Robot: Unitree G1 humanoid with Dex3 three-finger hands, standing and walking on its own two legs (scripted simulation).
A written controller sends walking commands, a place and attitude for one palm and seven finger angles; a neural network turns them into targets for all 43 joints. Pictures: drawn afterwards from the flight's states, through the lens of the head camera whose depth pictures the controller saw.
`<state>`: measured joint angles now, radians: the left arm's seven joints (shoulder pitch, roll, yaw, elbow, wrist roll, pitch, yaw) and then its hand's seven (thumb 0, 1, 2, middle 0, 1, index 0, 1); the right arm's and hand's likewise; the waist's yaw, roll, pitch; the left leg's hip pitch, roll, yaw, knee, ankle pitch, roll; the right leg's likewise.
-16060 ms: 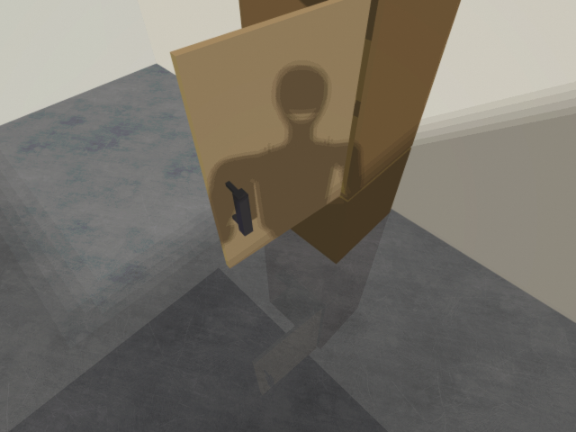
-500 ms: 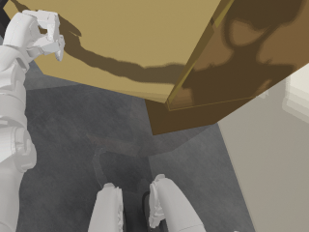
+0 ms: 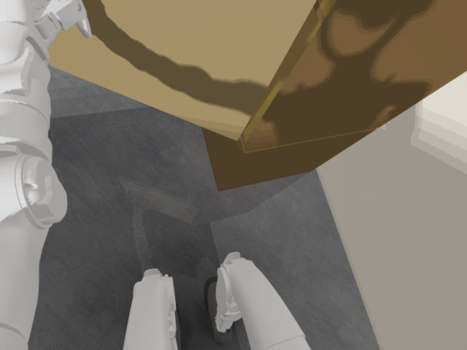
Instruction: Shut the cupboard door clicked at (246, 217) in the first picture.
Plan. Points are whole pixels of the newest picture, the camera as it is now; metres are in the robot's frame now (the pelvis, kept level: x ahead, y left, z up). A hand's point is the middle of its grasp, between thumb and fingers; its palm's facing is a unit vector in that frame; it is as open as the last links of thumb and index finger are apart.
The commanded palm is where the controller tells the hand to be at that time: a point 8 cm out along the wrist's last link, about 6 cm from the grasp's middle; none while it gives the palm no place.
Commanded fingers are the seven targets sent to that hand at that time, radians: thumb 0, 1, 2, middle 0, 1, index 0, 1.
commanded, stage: pull the fist back off the door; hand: left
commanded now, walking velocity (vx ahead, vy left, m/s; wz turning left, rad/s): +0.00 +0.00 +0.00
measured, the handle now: out of the picture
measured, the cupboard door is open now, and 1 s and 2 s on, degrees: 56 56 56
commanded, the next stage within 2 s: draw the hand back to the body in 0.76 s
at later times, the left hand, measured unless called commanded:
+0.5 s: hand (79, 56) +0.52 +0.16 +0.07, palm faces +0.08 -1.00 -0.05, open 3.1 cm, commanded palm +0.49 +0.18 +0.07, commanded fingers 0.00 0.90 0.90 -1.30 -1.50 -1.30 -1.50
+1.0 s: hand (81, 74) +0.49 +0.15 +0.08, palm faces +0.09 -1.00 -0.03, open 3.1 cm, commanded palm +0.43 +0.20 +0.10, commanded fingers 0.00 0.90 0.90 -1.30 -1.50 -1.30 -1.50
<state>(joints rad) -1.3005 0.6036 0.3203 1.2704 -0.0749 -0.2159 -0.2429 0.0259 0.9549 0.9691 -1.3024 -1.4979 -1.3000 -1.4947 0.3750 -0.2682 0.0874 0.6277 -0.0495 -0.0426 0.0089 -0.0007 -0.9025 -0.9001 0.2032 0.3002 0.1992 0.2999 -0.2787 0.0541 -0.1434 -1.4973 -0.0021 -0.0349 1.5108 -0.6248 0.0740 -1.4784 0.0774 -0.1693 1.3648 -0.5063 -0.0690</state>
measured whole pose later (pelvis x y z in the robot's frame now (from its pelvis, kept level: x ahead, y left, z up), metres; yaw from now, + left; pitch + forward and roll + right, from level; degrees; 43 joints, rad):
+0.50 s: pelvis +0.02 -0.02 +0.04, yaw +2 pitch +29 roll -3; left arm -0.87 0.41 0.32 1.18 -0.06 -0.51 -0.08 0.01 0.90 0.90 -1.30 -1.50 -1.30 -1.49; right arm 0.40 -0.27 0.02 0.61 -0.03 0.05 0.09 0.00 -0.90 -0.90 0.20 0.30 0.20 0.30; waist -0.19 0.05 -0.17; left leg -1.24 -0.01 0.01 1.32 -0.59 0.05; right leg -1.26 0.08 -0.11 1.24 -0.50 -0.09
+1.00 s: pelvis +0.01 -0.02 +0.04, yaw +3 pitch +27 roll -2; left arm -0.76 0.32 0.30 1.05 -0.08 -0.56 -0.06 0.01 0.90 0.90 -1.30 -1.50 -1.30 -1.49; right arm 0.29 -0.23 0.03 0.60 -0.01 0.06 0.05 0.00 -0.90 -0.90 0.20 0.30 0.20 0.30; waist -0.15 0.03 -0.17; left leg -1.21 -0.02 0.03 1.31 -0.58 0.05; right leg -1.23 0.07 -0.09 1.25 -0.49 -0.08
